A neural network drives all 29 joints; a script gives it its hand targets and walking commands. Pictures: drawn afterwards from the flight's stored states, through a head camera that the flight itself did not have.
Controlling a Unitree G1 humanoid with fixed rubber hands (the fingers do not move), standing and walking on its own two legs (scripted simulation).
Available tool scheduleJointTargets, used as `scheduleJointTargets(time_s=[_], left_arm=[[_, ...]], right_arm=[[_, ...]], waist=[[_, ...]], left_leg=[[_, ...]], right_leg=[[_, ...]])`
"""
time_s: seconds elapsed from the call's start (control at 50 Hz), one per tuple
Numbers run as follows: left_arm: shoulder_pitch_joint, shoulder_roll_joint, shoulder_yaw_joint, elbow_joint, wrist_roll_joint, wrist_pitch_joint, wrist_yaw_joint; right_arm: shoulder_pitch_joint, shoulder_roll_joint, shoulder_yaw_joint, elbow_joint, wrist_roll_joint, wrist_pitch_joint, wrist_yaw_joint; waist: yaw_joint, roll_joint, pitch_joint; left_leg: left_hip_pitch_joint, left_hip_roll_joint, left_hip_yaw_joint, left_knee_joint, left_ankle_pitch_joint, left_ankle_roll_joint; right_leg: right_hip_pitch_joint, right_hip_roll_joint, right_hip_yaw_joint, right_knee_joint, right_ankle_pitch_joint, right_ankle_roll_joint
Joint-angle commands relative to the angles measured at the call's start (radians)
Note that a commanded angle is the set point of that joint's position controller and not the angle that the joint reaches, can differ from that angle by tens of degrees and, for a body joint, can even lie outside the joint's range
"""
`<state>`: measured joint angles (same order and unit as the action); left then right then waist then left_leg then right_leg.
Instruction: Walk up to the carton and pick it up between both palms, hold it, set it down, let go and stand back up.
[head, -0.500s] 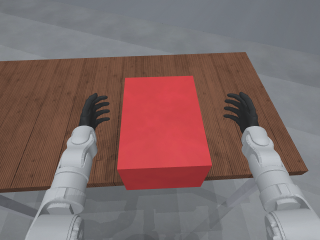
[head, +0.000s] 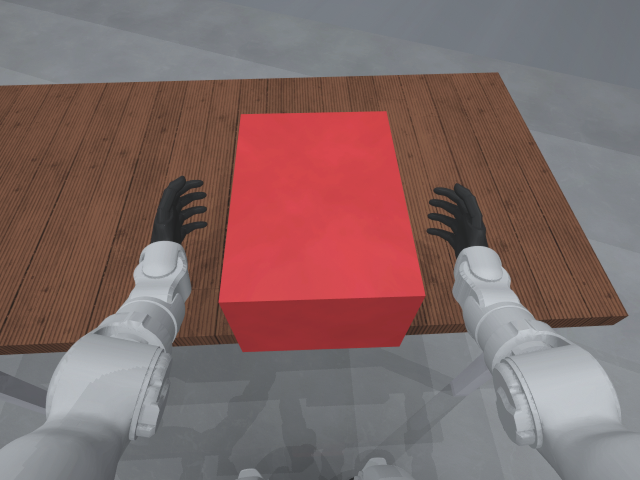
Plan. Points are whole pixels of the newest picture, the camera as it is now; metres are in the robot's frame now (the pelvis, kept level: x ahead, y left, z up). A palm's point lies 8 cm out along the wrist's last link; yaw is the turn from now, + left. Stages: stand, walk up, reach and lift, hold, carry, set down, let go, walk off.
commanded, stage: reach and lift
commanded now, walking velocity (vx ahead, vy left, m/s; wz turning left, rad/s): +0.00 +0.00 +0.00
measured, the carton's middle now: (317, 226) +0.46 -0.02 +0.00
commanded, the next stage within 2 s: none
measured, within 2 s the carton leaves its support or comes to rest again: neither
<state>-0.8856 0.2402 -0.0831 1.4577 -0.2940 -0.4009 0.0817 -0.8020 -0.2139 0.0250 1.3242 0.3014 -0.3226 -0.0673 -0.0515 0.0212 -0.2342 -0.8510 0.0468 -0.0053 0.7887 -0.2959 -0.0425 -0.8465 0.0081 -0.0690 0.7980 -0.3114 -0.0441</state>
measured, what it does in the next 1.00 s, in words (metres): stands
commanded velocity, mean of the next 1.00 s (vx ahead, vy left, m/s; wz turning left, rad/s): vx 0.00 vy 0.00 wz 0.00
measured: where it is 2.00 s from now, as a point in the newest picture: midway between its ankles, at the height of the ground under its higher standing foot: outside the picture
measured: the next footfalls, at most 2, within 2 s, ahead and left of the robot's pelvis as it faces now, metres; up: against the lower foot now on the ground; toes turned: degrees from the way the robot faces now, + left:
none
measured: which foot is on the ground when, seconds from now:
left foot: down 0.00-1.00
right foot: down 0.00-1.00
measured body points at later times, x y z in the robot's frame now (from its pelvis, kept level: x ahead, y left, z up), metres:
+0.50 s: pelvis -0.01 -0.01 -0.02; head +0.07 -0.02 +0.42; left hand +0.43 +0.14 +0.02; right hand +0.42 -0.19 +0.02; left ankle +0.04 +0.14 -0.70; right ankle +0.03 -0.09 -0.70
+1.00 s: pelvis +0.01 +0.00 +0.01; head +0.10 +0.01 +0.45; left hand +0.43 +0.14 +0.02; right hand +0.41 -0.18 +0.03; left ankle +0.04 +0.14 -0.70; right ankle +0.03 -0.09 -0.70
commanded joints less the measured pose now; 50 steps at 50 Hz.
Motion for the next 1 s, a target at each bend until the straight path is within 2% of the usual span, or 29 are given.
scheduleJointTargets(time_s=[0.0, 0.1, 0.12, 0.14, 0.18, 0.2, 0.26, 0.34, 0.4, 0.42, 0.48, 0.5, 0.52, 0.54, 0.56, 0.58, 0.6, 0.62, 0.64, 0.66, 0.68, 0.76, 0.78, 0.84, 0.86, 0.92, 0.94, 0.96, 0.98], left_arm=[[-0.438, 0.155, 0.009, -0.086, -0.04, -0.074, -0.025], [-0.422, 0.112, -0.002, -0.302, -0.047, -0.085, -0.019], [-0.415, 0.119, 0.018, -0.298, -0.029, -0.075, -0.017], [-0.395, 0.114, 0.014, -0.321, -0.012, -0.064, -0.019], [-0.407, 0.103, 0.067, -0.383, 0.024, -0.044, -0.008], [-0.4, 0.117, 0.078, -0.411, 0.04, -0.038, -0.005], [-0.414, 0.102, 0.095, -0.415, 0.061, -0.015, 0.004], [-0.444, 0.054, 0.124, -0.487, 0.082, -0.025, 0.014], [-0.406, -0.009, 0.12, -0.451, 0.092, -0.022, 0.019], [-0.389, -0.013, 0.129, -0.376, 0.107, -0.024, 0.013], [-0.375, -0.053, 0.134, -0.293, 0.153, -0.014, 0.013], [-0.373, -0.032, 0.156, -0.278, 0.182, -0.014, 0.016], [-0.402, -0.045, 0.167, -0.226, 0.179, -0.012, 0.011], [-0.424, -0.048, 0.162, -0.248, 0.195, -0.02, 0.021], [-0.382, -0.057, 0.184, -0.258, 0.213, -0.031, 0.023], [-0.386, -0.072, 0.173, -0.232, 0.211, -0.035, 0.023], [-0.409, -0.081, 0.194, -0.248, 0.236, -0.046, 0.024], [-0.419, -0.087, 0.183, -0.262, 0.233, -0.056, 0.03], [-0.397, -0.106, 0.182, -0.243, 0.245, -0.059, 0.025], [-0.414, -0.12, 0.189, -0.246, 0.269, -0.063, 0.022], [-0.379, -0.141, 0.194, -0.232, 0.282, -0.073, 0.014], [-0.393, -0.191, 0.211, -0.274, 0.341, -0.116, 0.009], [-0.373, -0.221, 0.204, -0.268, 0.347, -0.12, 0.004], [-0.341, -0.34, 0.221, -0.251, 0.428, -0.131, -0.025], [-0.353, -0.405, 0.219, -0.267, 0.462, -0.142, -0.036], [-0.398, -0.638, 0.194, -0.234, 0.546, -0.162, -0.096], [-0.395, -0.66, 0.197, -0.219, 0.564, -0.168, -0.099], [-0.382, -0.666, 0.216, -0.17, 0.58, -0.181, -0.104], [-0.376, -0.683, 0.216, -0.178, 0.585, -0.191, -0.108]], right_arm=[[-0.499, -0.192, 0.052, -0.179, 0.063, -0.097, 0.004], [-0.484, -0.183, 0.048, -0.334, 0.086, -0.116, 0.023], [-0.499, -0.177, 0.051, -0.328, 0.082, -0.114, 0.023], [-0.474, -0.17, 0.061, -0.334, 0.083, -0.1, 0.03], [-0.465, -0.177, 0.041, -0.285, 0.058, -0.082, 0.029], [-0.454, -0.153, 0.052, -0.326, 0.065, -0.079, 0.032], [-0.469, -0.139, 0.004, -0.331, 0.025, -0.057, 0.019], [-0.476, -0.091, -0.041, -0.328, -0.031, -0.054, -0.011], [-0.505, -0.055, -0.067, -0.363, -0.081, -0.057, -0.036], [-0.489, -0.038, -0.092, -0.313, -0.099, -0.046, -0.04], [-0.485, -0.009, -0.151, -0.229, -0.158, -0.046, -0.066], [-0.492, 0.003, -0.16, -0.227, -0.171, -0.058, -0.077], [-0.509, 0.015, -0.175, -0.18, -0.178, -0.049, -0.081], [-0.503, 0.015, -0.214, -0.172, -0.228, -0.06, -0.088], [-0.515, 0.034, -0.22, -0.234, -0.232, -0.074, -0.088], [-0.489, 0.042, -0.236, -0.199, -0.251, -0.076, -0.088], [-0.503, 0.07, -0.256, -0.187, -0.267, -0.091, -0.09], [-0.498, 0.08, -0.267, -0.194, -0.274, -0.096, -0.09], [-0.495, 0.096, -0.27, -0.192, -0.284, -0.105, -0.081], [-0.494, 0.109, -0.255, -0.187, -0.277, -0.116, -0.074], [-0.454, 0.167, -0.231, -0.18, -0.283, -0.117, -0.063], [-0.449, 0.2, -0.297, -0.155, -0.358, -0.168, -0.042], [-0.445, 0.218, -0.292, -0.162, -0.373, -0.175, -0.031], [-0.425, 0.34, -0.324, -0.172, -0.471, -0.19, 0.005], [-0.403, 0.416, -0.335, -0.157, -0.51, -0.197, 0.027], [-0.404, 0.694, -0.309, -0.137, -0.629, -0.214, 0.085], [-0.409, 0.706, -0.304, -0.151, -0.65, -0.224, 0.097], [-0.405, 0.703, -0.298, -0.148, -0.685, -0.232, 0.102], [-0.393, 0.741, -0.273, -0.149, -0.695, -0.232, 0.113]], waist=[[-0.003, -0.058, -0.728], [-0.001, -0.016, -0.938], [0.037, -0.016, -0.933], [0.03, -0.011, -0.912], [0.055, 0.03, -0.884], [0.08, 0.041, -0.9], [0.02, -0.015, -0.852], [0.015, -0.021, -0.862], [-0.007, -0.061, -0.8], [-0.016, -0.084, -0.725], [-0.038, -0.058, -0.645], [-0.014, -0.035, -0.626], [-0.025, -0.061, -0.572], [-0.053, -0.038, -0.576], [-0.013, -0.044, -0.604], [-0.043, -0.038, -0.588], [-0.026, -0.009, -0.601], [-0.044, -0.006, -0.604], [-0.036, -0.008, -0.614], [-0.017, 0.038, -0.613], [-0.015, 0.017, -0.594], [-0.039, 0.054, -0.643], [-0.025, 0.056, -0.646], [-0.028, 0.05, -0.601], [-0.026, 0.078, -0.587], [-0.045, 0.077, -0.575], [-0.034, 0.09, -0.558], [-0.053, 0.058, -0.556], [-0.036, 0.049, -0.545]], left_leg=[[0.183, -0.066, 0.047, 0.03, 0.196, 0.0], [0.215, -0.068, 0.052, 0.086, 0.356, -0.026], [0.197, -0.065, 0.049, 0.086, 0.348, -0.019], [0.19, -0.07, 0.05, 0.082, 0.317, -0.015], [0.21, -0.06, 0.045, 0.067, 0.322, -0.022], [0.222, -0.06, 0.049, 0.075, 0.317, -0.015], [0.167, -0.061, 0.042, 0.046, 0.19, 0.002], [0.136, -0.068, 0.052, 0.041, 0.182, -0.001], [0.119, -0.07, 0.045, 0.014, 0.148, 0.011], [0.098, -0.067, 0.042, 0.005, 0.118, 0.017], [0.15, -0.054, 0.033, -0.02, 0.097, 0.008], [0.144, -0.062, 0.038, -0.012, 0.099, 0.007], [0.095, -0.063, 0.04, -0.026, 0.048, 0.014], [0.134, -0.056, 0.032, -0.039, 0.036, 0.009], [0.125, -0.064, 0.035, -0.033, 0.074, 0.009], [0.129, -0.059, 0.033, -0.044, 0.088, 0.0], [0.146, -0.061, 0.033, -0.039, 0.106, -0.009], [0.171, -0.062, 0.028, -0.037, 0.1, -0.007], [0.19, -0.062, 0.028, -0.043, 0.142, -0.005], [0.201, -0.063, 0.035, -0.036, 0.161, -0.014], [0.182, -0.062, 0.037, -0.035, 0.177, -0.008], [0.251, -0.059, 0.032, -0.053, 0.232, -0.023], [0.266, -0.057, 0.032, -0.05, 0.242, -0.019], [0.281, -0.057, 0.041, -0.083, 0.223, -0.015], [0.318, -0.053, 0.041, -0.103, 0.27, -0.023], [0.317, -0.057, 0.042, -0.134, 0.238, -0.02], [0.327, -0.058, 0.047, -0.151, 0.254, -0.018], [0.313, -0.06, 0.048, -0.161, 0.255, -0.016], [0.302, -0.058, 0.049, -0.191, 0.219, -0.005]], right_leg=[[0.309, 0.016, 0.053, -0.029, 0.368, 0.086], [0.328, 0.033, 0.035, 0.023, 0.509, 0.091], [0.325, 0.032, 0.046, 0.023, 0.488, 0.095], [0.308, 0.026, 0.05, 0.024, 0.493, 0.1], [0.29, 0.032, 0.05, 0.017, 0.418, 0.092], [0.3, 0.032, 0.05, 0.02, 0.415, 0.091], [0.302, 0.034, 0.056, 0.007, 0.352, 0.102], [0.355, 0.02, 0.08, 0.005, 0.383, 0.106], [0.399, 0.018, 0.087, -0.012, 0.366, 0.109], [0.407, 0.017, 0.09, -0.028, 0.332, 0.113], [0.35, 0.016, 0.073, -0.074, 0.248, 0.095], [0.348, 0.015, 0.082, -0.071, 0.26, 0.095], [0.375, 0.007, 0.095, -0.09, 0.204, 0.099], [0.352, 0.01, 0.078, -0.101, 0.178, 0.089], [0.376, 0.007, 0.083, -0.095, 0.222, 0.092], [0.36, 0.006, 0.074, -0.093, 0.254, 0.096], [0.386, 0.009, 0.072, -0.101, 0.25, 0.087], [0.365, 0.007, 0.064, -0.101, 0.262, 0.088], [0.375, 0.007, 0.056, -0.103, 0.308, 0.08], [0.371, 0.003, 0.055, -0.1, 0.315, 0.074], [0.402, -0.001, 0.059, -0.102, 0.349, 0.074], [0.419, 0.004, 0.039, -0.116, 0.428, 0.075], [0.41, 0.007, 0.031, -0.122, 0.398, 0.068], [0.451, -0.003, 0.024, -0.152, 0.401, 0.063], [0.474, 0.002, 0.017, -0.164, 0.437, 0.054], [0.535, 0.0, 0.018, -0.186, 0.454, 0.052], [0.553, -0.007, 0.015, -0.197, 0.482, 0.046], [0.58, -0.012, 0.007, -0.197, 0.533, 0.055], [0.607, -0.013, 0.012, -0.204, 0.513, 0.058]])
